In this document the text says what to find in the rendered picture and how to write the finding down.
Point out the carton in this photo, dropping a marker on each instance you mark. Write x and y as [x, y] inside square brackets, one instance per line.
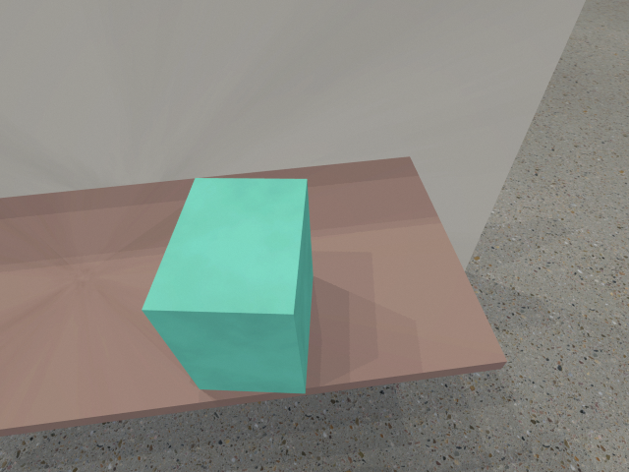
[232, 296]

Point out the table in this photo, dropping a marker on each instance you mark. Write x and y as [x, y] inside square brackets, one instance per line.
[391, 302]

